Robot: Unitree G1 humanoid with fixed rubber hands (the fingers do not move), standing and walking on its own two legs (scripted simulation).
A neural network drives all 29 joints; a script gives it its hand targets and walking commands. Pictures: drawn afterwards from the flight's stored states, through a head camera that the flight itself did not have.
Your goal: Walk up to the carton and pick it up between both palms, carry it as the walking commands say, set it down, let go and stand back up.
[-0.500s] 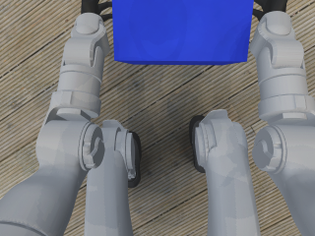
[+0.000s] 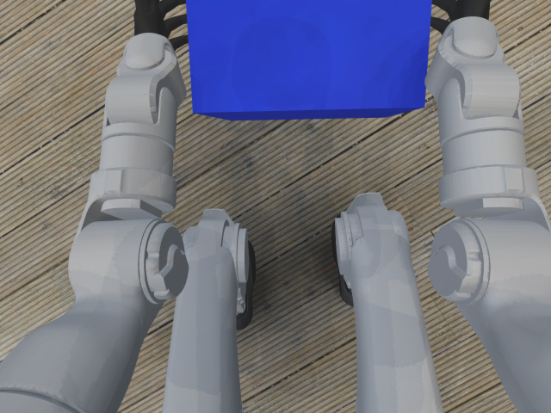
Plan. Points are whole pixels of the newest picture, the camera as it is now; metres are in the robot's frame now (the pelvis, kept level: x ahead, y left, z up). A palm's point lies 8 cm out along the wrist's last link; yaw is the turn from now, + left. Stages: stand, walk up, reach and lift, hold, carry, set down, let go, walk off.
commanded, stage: reach and lift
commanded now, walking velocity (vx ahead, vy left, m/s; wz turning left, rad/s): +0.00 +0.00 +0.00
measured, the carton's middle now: (305, 63) +0.54 -0.05 -0.17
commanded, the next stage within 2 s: none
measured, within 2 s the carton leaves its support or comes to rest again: neither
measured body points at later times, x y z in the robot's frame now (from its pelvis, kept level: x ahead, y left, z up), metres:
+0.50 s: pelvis +0.02 -0.01 +0.06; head +0.21 -0.04 +0.47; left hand +0.52 +0.14 +0.06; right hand +0.51 -0.21 +0.06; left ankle +0.12 +0.12 -0.41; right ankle +0.16 -0.14 -0.41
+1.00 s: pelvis +0.09 +0.00 +0.15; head +0.24 -0.02 +0.58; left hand +0.51 +0.14 +0.11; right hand +0.50 -0.21 +0.12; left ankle +0.12 +0.12 -0.41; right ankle +0.16 -0.14 -0.41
